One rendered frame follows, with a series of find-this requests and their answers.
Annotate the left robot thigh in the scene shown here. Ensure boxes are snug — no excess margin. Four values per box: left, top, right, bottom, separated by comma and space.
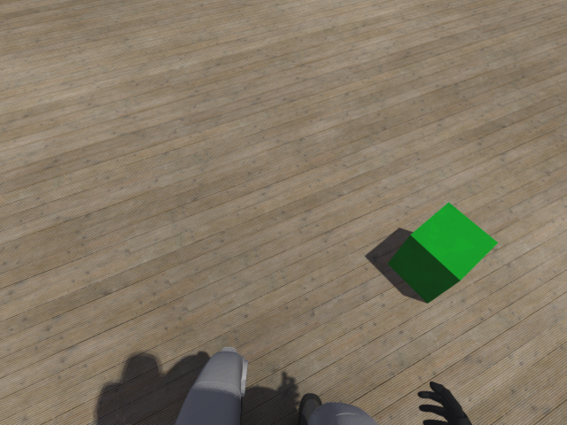
175, 352, 248, 425

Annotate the robot right foot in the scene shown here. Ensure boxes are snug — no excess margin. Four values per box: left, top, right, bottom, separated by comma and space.
298, 393, 322, 425

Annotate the carton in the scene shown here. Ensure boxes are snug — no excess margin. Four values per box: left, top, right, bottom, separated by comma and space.
388, 202, 497, 304

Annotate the right robot hand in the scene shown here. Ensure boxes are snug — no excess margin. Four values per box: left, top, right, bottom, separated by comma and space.
417, 382, 472, 425

